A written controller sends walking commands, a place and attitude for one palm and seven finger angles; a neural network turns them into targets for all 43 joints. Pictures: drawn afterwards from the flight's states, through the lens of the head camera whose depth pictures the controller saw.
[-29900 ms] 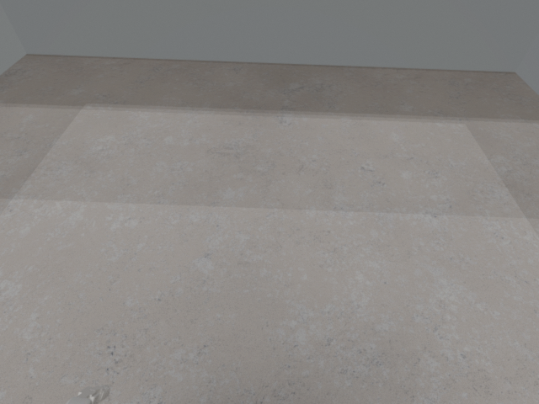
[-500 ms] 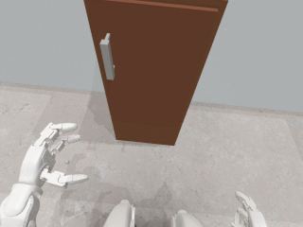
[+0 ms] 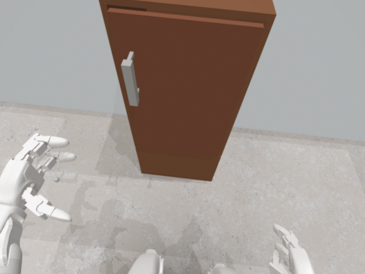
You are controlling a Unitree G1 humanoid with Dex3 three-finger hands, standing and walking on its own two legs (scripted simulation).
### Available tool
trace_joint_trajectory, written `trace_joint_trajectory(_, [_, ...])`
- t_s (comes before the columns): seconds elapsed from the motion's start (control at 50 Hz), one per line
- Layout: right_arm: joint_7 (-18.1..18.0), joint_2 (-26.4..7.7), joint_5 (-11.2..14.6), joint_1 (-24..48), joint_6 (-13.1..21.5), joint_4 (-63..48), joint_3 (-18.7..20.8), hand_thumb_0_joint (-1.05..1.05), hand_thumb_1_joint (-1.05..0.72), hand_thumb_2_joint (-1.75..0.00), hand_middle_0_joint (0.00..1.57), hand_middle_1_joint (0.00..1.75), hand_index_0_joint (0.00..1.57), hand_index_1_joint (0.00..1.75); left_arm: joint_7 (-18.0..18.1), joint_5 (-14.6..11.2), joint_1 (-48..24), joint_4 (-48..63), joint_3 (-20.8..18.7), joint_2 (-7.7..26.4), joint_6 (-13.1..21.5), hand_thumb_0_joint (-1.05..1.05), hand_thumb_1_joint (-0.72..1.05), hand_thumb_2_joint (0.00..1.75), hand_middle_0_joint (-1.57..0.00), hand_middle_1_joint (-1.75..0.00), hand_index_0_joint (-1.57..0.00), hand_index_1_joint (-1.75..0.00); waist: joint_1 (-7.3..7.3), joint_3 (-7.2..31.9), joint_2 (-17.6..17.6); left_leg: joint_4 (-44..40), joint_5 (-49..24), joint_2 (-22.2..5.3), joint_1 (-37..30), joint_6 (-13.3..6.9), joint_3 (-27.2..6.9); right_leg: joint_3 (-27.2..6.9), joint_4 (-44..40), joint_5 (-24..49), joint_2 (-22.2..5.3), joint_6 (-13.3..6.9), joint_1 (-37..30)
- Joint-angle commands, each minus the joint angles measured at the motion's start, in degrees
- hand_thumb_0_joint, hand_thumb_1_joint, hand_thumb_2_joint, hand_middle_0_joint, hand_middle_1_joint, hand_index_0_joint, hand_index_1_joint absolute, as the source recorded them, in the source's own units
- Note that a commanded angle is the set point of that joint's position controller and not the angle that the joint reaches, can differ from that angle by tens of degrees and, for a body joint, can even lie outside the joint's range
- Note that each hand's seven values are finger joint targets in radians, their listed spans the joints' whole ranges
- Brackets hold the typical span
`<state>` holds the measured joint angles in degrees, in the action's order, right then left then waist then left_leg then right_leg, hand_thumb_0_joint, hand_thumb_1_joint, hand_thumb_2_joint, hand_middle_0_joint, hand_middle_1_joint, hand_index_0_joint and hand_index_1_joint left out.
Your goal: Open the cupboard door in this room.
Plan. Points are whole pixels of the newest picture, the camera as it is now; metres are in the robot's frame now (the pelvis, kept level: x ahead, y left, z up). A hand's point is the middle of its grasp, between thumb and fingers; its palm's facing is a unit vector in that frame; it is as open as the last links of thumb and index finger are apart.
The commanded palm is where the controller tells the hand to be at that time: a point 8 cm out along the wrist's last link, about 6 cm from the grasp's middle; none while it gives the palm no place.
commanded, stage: raise the hand with hooked fingers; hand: left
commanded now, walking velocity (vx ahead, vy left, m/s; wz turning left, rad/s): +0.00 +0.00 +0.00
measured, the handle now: (132, 79) +0.60 +0.18 +0.04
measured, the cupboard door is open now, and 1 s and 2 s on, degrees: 0 0 0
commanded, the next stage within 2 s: move the hooked fingers beside the handle in 0.54 s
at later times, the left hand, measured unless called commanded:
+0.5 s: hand (66, 178) +0.28 +0.25 +0.05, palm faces -0.05 -1.00 -0.06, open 14.0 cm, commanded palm +0.26 +0.30 +0.06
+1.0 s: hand (80, 150) +0.35 +0.24 +0.06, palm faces -0.06 -1.00 -0.04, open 14.0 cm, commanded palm +0.32 +0.30 +0.05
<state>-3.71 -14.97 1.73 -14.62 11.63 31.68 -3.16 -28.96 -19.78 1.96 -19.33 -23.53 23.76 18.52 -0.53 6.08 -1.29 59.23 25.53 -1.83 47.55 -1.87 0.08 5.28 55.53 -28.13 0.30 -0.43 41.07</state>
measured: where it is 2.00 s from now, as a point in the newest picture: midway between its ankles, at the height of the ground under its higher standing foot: outside the picture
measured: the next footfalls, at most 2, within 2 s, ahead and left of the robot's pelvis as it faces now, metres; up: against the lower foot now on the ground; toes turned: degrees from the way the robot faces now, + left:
none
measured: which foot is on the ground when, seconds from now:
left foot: down 0.00-1.00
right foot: down 0.00-1.00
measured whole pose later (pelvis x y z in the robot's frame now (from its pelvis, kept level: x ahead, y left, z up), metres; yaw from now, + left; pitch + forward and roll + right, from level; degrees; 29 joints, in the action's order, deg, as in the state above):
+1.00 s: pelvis -0.01 -0.01 -0.01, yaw -1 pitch +15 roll -3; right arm -4.0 -15.9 2.1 -15.5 9.8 33.1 -2.8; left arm -30.7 -16.7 -15.7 -36.1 -24.7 26.2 19.2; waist -3.1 5.9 -0.9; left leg 60.1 25.0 -2.6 50.3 -1.0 0.3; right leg 4.8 57.7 -28.1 1.0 -1.4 44.7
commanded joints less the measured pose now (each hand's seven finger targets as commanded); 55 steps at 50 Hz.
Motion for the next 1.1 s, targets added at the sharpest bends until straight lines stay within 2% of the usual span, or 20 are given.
trace_joint_trajectory(0.0, [-0.91, -9.88, 0.23, -0.94, 2.28, -6.24, 4.52, 0.00, -0.90, -0.90, 0.20, 0.30, 0.20, 0.30, -1.66, -2.00, -11.94, 5.70, -6.80, 15.14, 3.31, 0.00, -0.50, 0.30, -0.30, -1.20, -0.30, -1.20, -0.66, 14.51, -5.84, -8.75, -18.40, 0.98, -16.03, 0.99, -3.10, -1.48, -6.11, 15.84, 2.17, -1.52, -2.39])
trace_joint_trajectory(0.1, [-0.47, -10.12, 0.64, -1.54, 2.26, -7.29, 4.97, 0.00, -0.90, -0.90, 0.20, 0.30, 0.20, 0.30, -5.30, -3.12, -9.51, 3.55, -4.67, 13.03, 1.26, 0.00, -0.50, 0.30, -0.30, -1.20, -0.30, -1.20, -0.50, 16.63, -3.33, -8.55, -19.43, 1.32, -16.01, 0.28, -2.26, -2.25, -7.27, 18.48, 2.02, -1.18, -4.86])
trace_joint_trajectory(0.18, [-0.02, -10.34, 0.11, -1.80, 2.23, -7.56, 5.26, 0.00, -0.90, -0.90, 0.20, 0.30, 0.20, 0.30, -3.90, -3.51, -10.21, 5.51, -8.30, 16.76, 2.96, 0.00, -0.50, 0.30, -0.30, -1.20, -0.30, -1.20, 0.12, 16.56, -2.32, -7.94, -19.47, 1.49, -14.58, 0.16, -2.03, -2.77, -6.73, 18.64, 2.21, -1.25, -5.44])
trace_joint_trajectory(0.28, [0.13, -9.80, 0.12, -1.45, 1.90, -7.58, 5.19, 0.00, -0.90, -0.90, 0.20, 0.30, 0.20, 0.30, -1.71, -3.31, -12.03, 6.52, -9.29, 16.99, 6.00, 0.00, -0.50, 0.30, -0.30, -1.20, -0.30, -1.20, 0.13, 15.75, -4.48, -7.94, -15.97, 1.55, -13.01, 0.17, -1.47, -3.75, -6.67, 14.82, 2.00, -1.25, -5.41])
trace_joint_trajectory(0.36, [-0.06, -9.49, 0.58, -1.12, 1.70, -7.61, 4.99, 0.00, -0.90, -0.90, 0.20, 0.30, 0.20, 0.30, -2.34, -2.45, -10.89, 5.33, -6.45, 14.68, 5.45, 0.00, -0.50, 0.30, -0.30, -1.20, -0.30, -1.20, -0.53, 15.08, -5.48, -8.64, -14.22, 1.44, -13.40, 0.03, -1.29, -4.05, -7.75, 13.50, 1.63, -0.90, -4.96])
trace_joint_trajectory(0.4, [-0.17, -9.58, 0.59, -1.18, 1.71, -7.73, 5.01, 0.00, -0.90, -0.90, 0.20, 0.30, 0.20, 0.30, -2.98, -2.40, -11.23, 6.09, -6.57, 15.52, 5.06, 0.00, -0.50, 0.30, -0.30, -1.20, -0.30, -1.20, -0.59, 15.97, -6.03, -8.46, -15.03, 1.44, -14.08, -0.08, -1.29, -4.23, -7.64, 14.58, 1.74, -0.92, -5.14])
trace_joint_trajectory(0.48, [-0.43, -9.68, 0.50, -1.17, 1.76, -7.62, 4.80, 0.00, -0.90, -0.90, 0.20, 0.30, 0.20, 0.30, -2.85, -3.11, -11.30, 5.37, -7.48, 16.20, 4.84, 0.00, -0.50, 0.30, -0.30, -1.20, -0.30, -1.20, -0.69, 14.03, -4.02, -8.60, -14.11, 1.35, -13.27, -0.09, -1.70, -4.08, -8.07, 13.44, 2.00, -1.03, -4.65])
trace_joint_trajectory(0.54, [-0.51, -9.53, 0.69, -0.62, 1.86, -7.39, 4.68, 0.00, -0.90, -0.90, 0.20, 0.30, 0.20, 0.30, -2.80, -3.42, -11.82, 3.78, -7.24, 14.96, 5.20, 0.00, -0.50, 0.30, -0.30, -1.20, -0.30, -1.20, -0.87, 12.89, -3.56, -8.84, -12.38, 1.38, -12.56, 0.01, -1.67, -4.09, -8.40, 11.72, 1.78, -0.82, -3.99])
trace_joint_trajectory(0.62, [-0.53, -9.51, 0.65, -0.74, 2.01, -7.46, 4.63, 0.00, -0.90, -0.90, 0.20, 0.30, 0.20, 0.30, -3.36, -3.26, -12.38, 3.17, -6.68, 14.63, 5.43, 0.00, -0.50, 0.30, -0.30, -1.20, -0.30, -1.20, -0.55, 15.01, -4.04, -8.46, -13.49, 1.50, -13.03, 0.07, -1.58, -4.21, -7.66, 13.07, 1.62, -0.84, -4.76])
trace_joint_trajectory(0.68, [-0.87, -9.56, 0.60, -1.06, 2.28, -6.80, 4.47, 0.00, -0.90, -0.90, 0.20, 0.30, 0.20, 0.30, -3.67, -2.65, -19.13, 2.64, -2.63, 11.83, 5.24, 0.00, -0.50, 0.30, -0.30, -1.20, -0.30, -1.20, -2.55, 13.62, -3.00, -7.59, -12.22, 1.32, -12.97, -0.17, -2.03, -4.02, -7.26, 12.06, 1.89, -0.82, -1.50])
trace_joint_trajectory(0.7, [-1.09, -9.98, 0.65, -1.23, 2.17, -6.01, 4.48, 0.00, -0.90, -0.90, 0.20, 0.30, 0.20, 0.30, -3.43, -2.17, -21.91, 1.06, -4.45, 14.70, 5.14, 0.00, -0.50, 0.30, -0.30, -1.20, -0.30, -1.20, -2.55, 12.99, -3.43, -7.76, -10.17, 1.10, -11.91, 0.06, -2.35, -4.16, -7.48, 9.59, 1.72, -0.81, -0.70])
trace_joint_trajectory(0.72, [-1.35, -10.06, 0.68, -1.35, 2.07, -5.47, 4.38, 0.00, -0.90, -0.90, 0.20, 0.30, 0.20, 0.30, -3.35, -1.57, -24.82, -0.45, -3.55, 14.35, 5.12, 0.00, -0.50, 0.30, -0.30, -1.20, -0.30, -1.20, -3.37, 11.94, -3.13, -7.67, -9.01, 1.11, -11.67, -0.07, -2.47, -4.24, -7.63, 8.32, 1.68, -0.79, 0.66])
trace_joint_trajectory(0.74, [-1.48, -10.05, 0.66, -1.46, 2.02, -5.20, 4.32, 0.00, -0.90, -0.90, 0.20, 0.30, 0.20, 0.30, -3.16, -1.09, -26.54, -1.76, -3.29, 14.34, 5.07, 0.00, -0.50, 0.30, -0.30, -1.20, -0.30, -1.20, -3.26, 11.63, -3.66, -7.82, -8.07, 1.12, -11.35, 0.02, -2.68, -4.13, -7.55, 7.22, 1.54, -0.89, 1.22])
trace_joint_trajectory(0.76, [-1.59, -10.05, 0.64, -1.51, 2.09, -5.03, 4.28, 0.00, -0.90, -0.90, 0.20, 0.30, 0.20, 0.30, -2.98, -0.68, -28.97, -1.84, -2.60, 14.19, 5.11, 0.00, -0.50, 0.30, -0.30, -1.20, -0.30, -1.20, -3.46, 13.10, -2.78, -7.79, -7.70, 1.04, -11.63, -0.10, -2.88, -4.04, -7.32, 6.69, 1.47, -0.80, 1.13])
trace_joint_trajectory(0.8, [-1.84, -10.25, 0.48, -2.05, 1.95, -4.67, 4.37, 0.00, -0.90, -0.90, 0.20, 0.30, 0.20, 0.30, -2.81, -0.06, -31.22, -2.54, -4.48, 17.01, 5.26, 0.00, -0.50, 0.30, -0.30, -1.20, -0.30, -1.20, -2.80, 15.86, -4.21, -7.23, -9.54, 1.00, -12.75, -0.04, -2.80, -4.37, -6.63, 8.42, 1.51, -1.13, 0.29])
trace_joint_trajectory(0.86, [-1.47, -9.92, 0.45, -2.23, 1.49, -5.04, 4.30, 0.00, -0.90, -0.90, 0.20, 0.30, 0.20, 0.30, -2.05, 0.70, -30.61, -3.36, -5.26, 18.02, 5.02, 0.00, -0.50, 0.30, -0.30, -1.20, -0.30, -1.20, -1.46, 19.01, -6.76, -7.71, -12.10, 1.15, -14.61, 0.17, -2.57, -3.99, -6.14, 10.75, 1.43, -1.22, -1.29])
trace_joint_trajectory(0.88, [-1.48, -10.24, 0.27, -2.72, 1.17, -4.70, 4.36, 0.00, -0.90, -0.90, 0.20, 0.30, 0.20, 0.30, -1.60, 0.80, -31.57, -4.11, -7.10, 20.33, 4.99, 0.00, -0.50, 0.30, -0.30, -1.20, -0.30, -1.20, -1.36, 19.84, -5.63, -7.06, -13.74, 1.03, -14.34, 0.11, -2.73, -4.03, -5.55, 12.42, 1.69, -1.35, -2.06])
trace_joint_trajectory(0.92, [-0.94, -9.82, 0.26, -2.97, 0.55, -5.10, 4.37, 0.00, -0.90, -0.90, 0.20, 0.30, 0.20, 0.30, -1.13, 1.09, -30.36, -5.15, -7.17, 19.71, 4.51, 0.00, -0.50, 0.30, -0.30, -1.20, -0.30, -1.20, -0.79, 20.99, -6.71, -7.35, -16.03, 1.07, -14.69, 0.33, -2.42, -3.80, -5.25, 15.02, 1.55, -1.16, -3.18])
trace_joint_trajectory(1.04, [-0.26, -10.33, 0.41, -4.62, -1.23, -4.97, 4.77, 0.00, -0.90, -0.90, 0.20, 0.30, 0.20, 0.30, -0.43, 1.78, -32.58, -10.66, -5.58, 18.14, 2.76, 0.00, -0.50, 0.30, -0.30, -1.20, -0.30, -1.20, -2.29, 17.77, -3.70, -7.63, -15.35, 0.85, -12.12, 0.18, -1.80, -3.49, -5.87, 15.60, 1.68, -0.70, -1.80])
trace_joint_trajectory(1.08, [-0.14, -10.55, 0.26, -5.34, -1.70, -4.71, 5.02, 0.00, -0.90, -0.90, 0.20, 0.30, 0.20, 0.30, -0.35, 1.90, -33.74, -11.42, -6.42, 19.05, 3.31, 0.00, -0.50, 0.30, -0.30, -1.20, -0.30, -1.20, -2.42, 18.71, -2.33, -6.93, -16.90, 0.92, -11.72, -0.05, -1.72, -3.68, -5.46, 17.29, 1.87, -0.79, -2.56])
